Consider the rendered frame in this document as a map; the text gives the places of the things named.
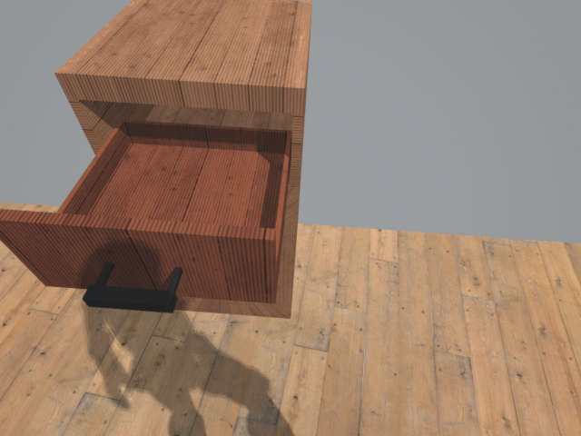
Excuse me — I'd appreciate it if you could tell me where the drawer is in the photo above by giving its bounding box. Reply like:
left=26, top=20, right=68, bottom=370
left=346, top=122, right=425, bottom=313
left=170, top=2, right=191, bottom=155
left=0, top=120, right=292, bottom=303

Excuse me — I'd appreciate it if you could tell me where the handle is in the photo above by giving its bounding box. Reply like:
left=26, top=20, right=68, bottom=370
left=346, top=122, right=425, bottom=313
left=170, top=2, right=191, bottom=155
left=83, top=262, right=182, bottom=313

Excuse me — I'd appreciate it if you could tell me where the cabinet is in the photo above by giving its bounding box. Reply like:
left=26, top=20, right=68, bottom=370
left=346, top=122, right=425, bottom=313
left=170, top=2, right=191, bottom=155
left=54, top=0, right=312, bottom=319

